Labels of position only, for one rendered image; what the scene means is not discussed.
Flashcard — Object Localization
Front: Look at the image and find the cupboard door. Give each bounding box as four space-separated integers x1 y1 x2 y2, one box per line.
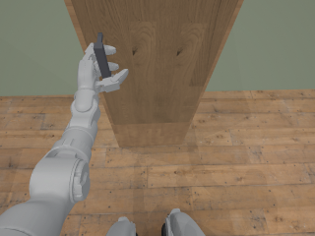
71 0 239 125

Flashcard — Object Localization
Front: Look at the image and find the robot right shin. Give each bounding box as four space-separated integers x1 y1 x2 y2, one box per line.
166 208 181 236

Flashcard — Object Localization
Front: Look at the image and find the left robot hand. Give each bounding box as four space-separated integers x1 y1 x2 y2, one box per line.
77 42 129 94

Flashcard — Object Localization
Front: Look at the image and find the robot left forearm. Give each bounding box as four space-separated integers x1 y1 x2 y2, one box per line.
29 88 101 196

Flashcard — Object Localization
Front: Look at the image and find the robot right thigh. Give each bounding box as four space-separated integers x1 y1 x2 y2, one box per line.
164 212 206 236

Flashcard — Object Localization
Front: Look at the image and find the handle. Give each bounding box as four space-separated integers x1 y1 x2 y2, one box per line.
94 32 111 79

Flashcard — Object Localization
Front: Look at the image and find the left robot upper arm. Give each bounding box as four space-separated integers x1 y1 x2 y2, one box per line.
0 157 91 236

